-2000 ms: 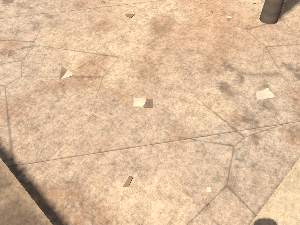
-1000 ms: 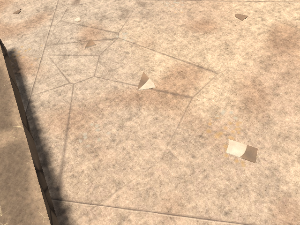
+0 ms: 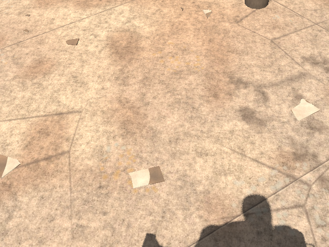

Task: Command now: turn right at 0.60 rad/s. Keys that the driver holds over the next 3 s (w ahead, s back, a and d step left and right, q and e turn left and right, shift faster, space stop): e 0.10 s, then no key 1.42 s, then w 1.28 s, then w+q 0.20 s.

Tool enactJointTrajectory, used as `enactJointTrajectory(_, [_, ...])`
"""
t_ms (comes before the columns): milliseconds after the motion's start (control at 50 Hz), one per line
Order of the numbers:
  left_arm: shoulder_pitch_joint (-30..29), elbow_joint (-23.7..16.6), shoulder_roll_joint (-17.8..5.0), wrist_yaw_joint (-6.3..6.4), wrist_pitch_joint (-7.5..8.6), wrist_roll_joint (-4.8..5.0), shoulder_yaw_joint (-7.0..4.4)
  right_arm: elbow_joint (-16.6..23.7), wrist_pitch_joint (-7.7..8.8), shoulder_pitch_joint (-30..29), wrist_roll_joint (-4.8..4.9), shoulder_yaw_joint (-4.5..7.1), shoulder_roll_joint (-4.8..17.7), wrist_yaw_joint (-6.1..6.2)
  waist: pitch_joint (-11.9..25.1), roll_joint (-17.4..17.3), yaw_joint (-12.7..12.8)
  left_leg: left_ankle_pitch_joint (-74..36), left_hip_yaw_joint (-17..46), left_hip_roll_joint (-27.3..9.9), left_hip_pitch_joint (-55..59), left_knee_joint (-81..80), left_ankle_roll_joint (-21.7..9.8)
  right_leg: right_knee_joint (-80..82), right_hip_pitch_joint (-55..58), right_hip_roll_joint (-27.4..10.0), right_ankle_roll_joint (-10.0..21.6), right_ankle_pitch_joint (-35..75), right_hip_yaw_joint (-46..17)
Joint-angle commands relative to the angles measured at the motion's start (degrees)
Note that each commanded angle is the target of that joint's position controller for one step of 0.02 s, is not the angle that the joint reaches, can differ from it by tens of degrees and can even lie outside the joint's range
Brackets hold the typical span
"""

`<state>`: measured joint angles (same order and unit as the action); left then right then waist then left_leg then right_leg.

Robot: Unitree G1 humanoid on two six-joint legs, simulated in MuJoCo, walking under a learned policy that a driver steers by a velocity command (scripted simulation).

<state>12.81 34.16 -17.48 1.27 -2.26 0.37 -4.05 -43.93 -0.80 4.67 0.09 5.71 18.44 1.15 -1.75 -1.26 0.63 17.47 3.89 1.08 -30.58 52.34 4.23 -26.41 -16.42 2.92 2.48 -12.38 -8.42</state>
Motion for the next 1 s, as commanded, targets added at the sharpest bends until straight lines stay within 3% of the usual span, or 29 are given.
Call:
enactJointTrajectory(20, [-0.47,-4.16,-10.86,0.39,0.26,-0.07,-3.31,4.31,1.25,-3.75,0.26,0.37,3.43,-0.67,6.00,10.40,0.79,0.46,1.27,0.69,-1.01,-7.44,0.20,4.80,8.82,-12.31,9.61,14.01,-15.32])
enactJointTrajectory(120, [-2.64,-5.18,-10.89,-0.28,-0.32,0.22,-3.31,4.61,2.22,-2.33,0.55,0.61,4.72,-1.76,6.97,11.42,0.27,2.64,1.24,1.66,6.06,-16.87,-1.22,2.10,8.59,-11.66,9.45,17.34,-20.99])
enactJointTrajectory(160, [-4.25,-5.32,-9.84,0.07,-0.35,0.88,-2.83,3.90,2.60,0.68,0.22,0.57,4.52,-2.08,7.82,10.41,-1.64,-6.98,0.11,0.73,14.05,-28.23,-2.78,-0.26,7.04,-9.68,7.06,16.11,-20.25])
enactJointTrajectory(180, [-2.93,-5.01,-8.52,0.21,-0.18,0.64,-2.44,3.79,2.68,1.72,-0.48,0.80,5.59,-1.99,8.37,8.41,-1.45,-14.43,1.99,-2.65,20.19,-31.06,-4.21,-2.02,3.84,-7.70,4.61,10.35,-18.81])
enactJointTrajectory(200, [-0.07,-4.73,-5.43,0.06,0.12,-0.71,-1.48,4.60,2.47,2.42,-1.46,1.12,8.46,-1.77,10.38,-1.60,0.14,-24.65,11.31,-12.31,26.68,-32.24,-8.03,-11.17,-1.45,-2.15,1.10,-4.07,-12.44])
enactJointTrajectory(220, [1.13,-5.80,-5.61,0.19,0.38,-0.24,-1.49,3.37,2.08,1.87,-2.49,1.03,9.70,-1.73,7.74,-13.99,2.39,-31.29,22.49,-20.31,25.36,-33.62,-18.17,-18.26,-9.01,4.81,-2.32,-22.28,-4.79])
enactJointTrajectory(240, [1.38,-4.72,-10.29,0.47,0.57,-0.80,-2.77,4.35,2.37,0.79,-1.69,0.18,6.63,-1.71,6.82,-10.29,0.87,-28.98,24.59,-23.09,23.25,-34.07,-22.50,-29.24,-10.59,1.87,-5.13,-25.15,-4.22])
enactJointTrajectory(260, [0.65,-4.01,-12.08,0.39,0.46,-0.30,-3.62,4.48,2.38,0.13,-0.96,-0.15,5.99,-1.52,5.72,-7.86,0.62,-26.77,20.89,-20.69,22.80,-33.44,-21.33,-34.93,-11.88,1.54,-6.04,-22.73,-3.75])
enactJointTrajectory(300, [0.39,-3.08,-9.38,0.40,-0.30,-0.36,-3.20,4.28,2.11,-1.26,0.10,-0.66,5.10,-1.37,4.09,-6.19,0.79,-23.75,15.24,-16.44,23.16,-32.49,-17.93,-35.63,-13.34,0.63,-7.53,-18.31,-4.29])
enactJointTrajectory(380, [-1.76,-2.75,-2.88,-0.49,-0.17,-0.11,-0.68,2.92,1.01,-0.43,-0.26,-1.11,4.61,-1.42,5.33,-8.30,-0.33,-28.88,6.90,-11.21,23.26,-30.96,-15.78,-17.59,-4.27,-2.06,-8.40,-14.85,2.42])
enactJointTrajectory(420, [-2.26,-2.19,-3.17,-0.54,0.00,0.31,-0.71,2.38,0.65,1.29,-0.16,-1.01,5.65,-1.51,5.97,-9.33,-1.36,-29.99,7.11,-11.18,23.96,-30.12,-15.77,-7.80,0.51,-2.03,-7.95,-10.82,4.91])
enactJointTrajectory(460, [0.34,-0.48,-3.76,-0.56,0.03,0.09,-0.97,1.94,0.81,1.65,0.51,-1.55,5.12,-1.73,5.95,-7.88,0.29,-28.01,6.59,-10.29,22.37,-28.91,-13.57,6.23,8.16,-1.44,-6.26,1.79,6.32])
enactJointTrajectory(480, [-0.10,-0.86,-5.19,-0.44,0.02,-0.59,-1.10,1.47,1.36,3.37,0.50,-1.90,4.43,-1.90,6.61,-6.24,-0.28,-24.27,6.61,-9.75,20.14,-29.07,-10.84,7.31,12.91,-3.31,-4.96,7.22,3.53])
enactJointTrajectory(500, [-0.23,-1.75,-8.02,-0.07,-0.09,-1.06,-1.50,1.45,2.13,4.23,-0.63,-2.32,3.68,-2.31,7.84,-1.21,-1.30,-19.17,4.24,-7.75,16.96,-27.10,-7.54,4.10,17.09,-8.06,-3.32,19.70,-0.86])
enactJointTrajectory(520, [-1.19,-0.48,-9.30,-0.31,-0.13,-1.45,-1.92,1.01,2.66,6.23,-0.76,-2.57,2.71,-2.60,8.19,7.07,-3.91,-9.97,-0.38,-3.65,18.53,-28.18,-4.95,0.12,13.00,-7.97,-0.58,13.87,-0.91])
enactJointTrajectory(540, [-2.22,-1.26,-6.46,-0.91,0.06,-1.50,-1.49,0.61,2.62,3.81,-0.99,-2.60,3.87,-2.61,6.54,5.81,-1.44,-7.66,-1.51,-2.88,19.76,-26.60,-3.21,0.83,10.05,-6.82,0.09,7.99,-0.70])
enactJointTrajectory(560, [-2.14,-1.01,-4.83,-1.13,0.31,-1.82,-0.92,0.58,2.45,2.39,-0.80,-2.48,4.16,-2.62,4.82,4.64,-0.90,-7.43,-1.73,-2.61,19.14,-25.97,-2.98,1.42,8.42,-6.54,-0.44,5.70,-0.76])
enactJointTrajectory(600, [-1.76,-0.61,-5.05,-1.14,0.92,-1.50,-0.81,0.53,1.78,2.20,-0.47,-2.65,3.56,-2.34,2.38,4.62,-0.82,-10.06,-1.70,-2.69,18.47,-24.92,-3.42,1.32,6.52,-5.86,-1.33,6.31,-0.60])
enactJointTrajectory(700, [-0.92,-0.32,-4.13,-0.88,1.57,-1.30,-0.32,-0.87,1.29,3.56,-0.23,-2.71,3.16,-1.80,1.15,4.50,-1.10,-11.46,-1.41,-2.88,19.20,-24.49,-3.22,0.67,5.03,-5.55,-1.48,7.87,-0.66])
enactJointTrajectory(820, [-0.74,0.14,-3.64,-0.88,1.98,-1.27,-0.14,-2.79,0.99,3.98,0.01,-2.55,3.70,-1.31,1.38,2.49,-1.11,-12.89,-1.21,-3.00,20.11,-24.44,-2.79,0.03,5.48,-5.15,-1.34,10.20,-0.27])
enactJointTrajectory(1000, [0.04,2.33,-2.90,-0.79,2.43,-1.08,-0.07,-5.94,0.60,4.77,0.11,-2.51,3.87,-0.44,1.99,2.11,-1.23,-13.32,-1.07,-3.13,21.09,-24.64,-2.70,-0.21,6.07,-4.44,-1.62,11.36,0.95])
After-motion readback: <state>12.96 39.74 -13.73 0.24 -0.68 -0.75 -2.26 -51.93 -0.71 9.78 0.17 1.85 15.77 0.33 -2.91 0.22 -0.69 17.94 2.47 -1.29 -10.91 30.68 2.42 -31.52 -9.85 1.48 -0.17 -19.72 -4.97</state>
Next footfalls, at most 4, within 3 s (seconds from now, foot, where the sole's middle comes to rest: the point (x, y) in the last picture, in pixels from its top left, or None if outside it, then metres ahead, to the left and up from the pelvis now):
0.18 left None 0.08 0.13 -0.78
0.48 right None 0.02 -0.13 -0.78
2.22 left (180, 246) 0.45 0.03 -0.78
2.78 right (243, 184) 0.71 -0.25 -0.78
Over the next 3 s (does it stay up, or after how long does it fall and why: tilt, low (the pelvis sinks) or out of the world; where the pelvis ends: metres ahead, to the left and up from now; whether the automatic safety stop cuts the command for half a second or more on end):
stays up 0.66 -0.15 0.00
